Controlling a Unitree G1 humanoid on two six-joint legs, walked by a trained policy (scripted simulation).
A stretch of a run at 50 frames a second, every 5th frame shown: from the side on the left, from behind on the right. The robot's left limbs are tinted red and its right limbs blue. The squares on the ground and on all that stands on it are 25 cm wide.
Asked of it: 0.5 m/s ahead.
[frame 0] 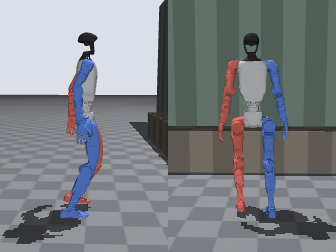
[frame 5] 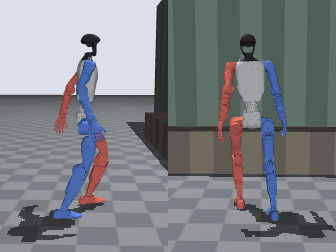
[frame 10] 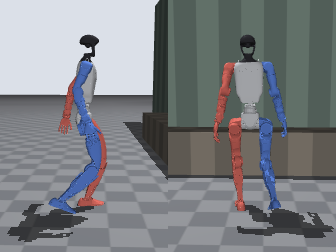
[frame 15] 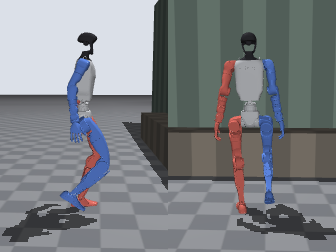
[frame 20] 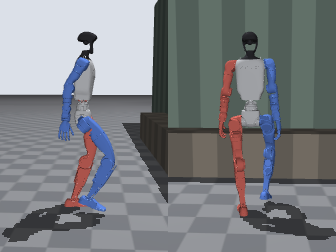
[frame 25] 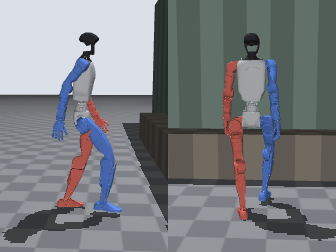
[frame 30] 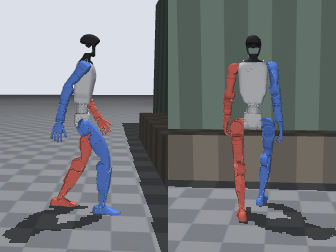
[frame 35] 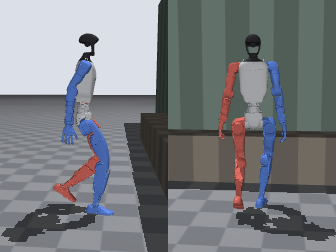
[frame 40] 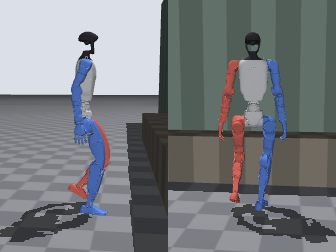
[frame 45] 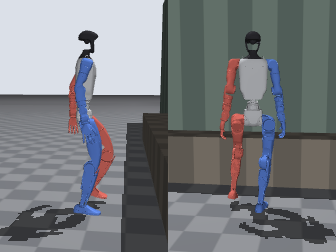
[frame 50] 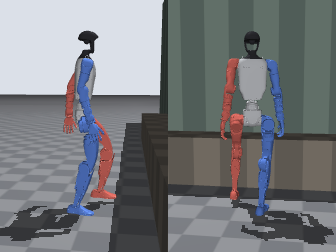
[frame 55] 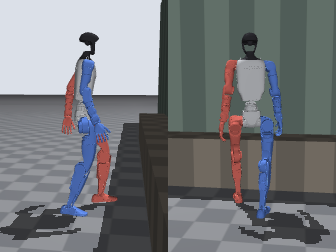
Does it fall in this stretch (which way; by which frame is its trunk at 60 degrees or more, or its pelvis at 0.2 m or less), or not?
no
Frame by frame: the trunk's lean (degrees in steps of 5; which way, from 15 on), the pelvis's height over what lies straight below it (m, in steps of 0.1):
0: 0, 0.8
5: 5, 0.8
10: 5, 0.8
15: 5, 0.8
20: 5, 0.8
25: 5, 0.8
30: 5, 0.8
35: 5, 0.8
40: 5, 0.8
45: 5, 0.8
50: 5, 0.8
55: 5, 0.8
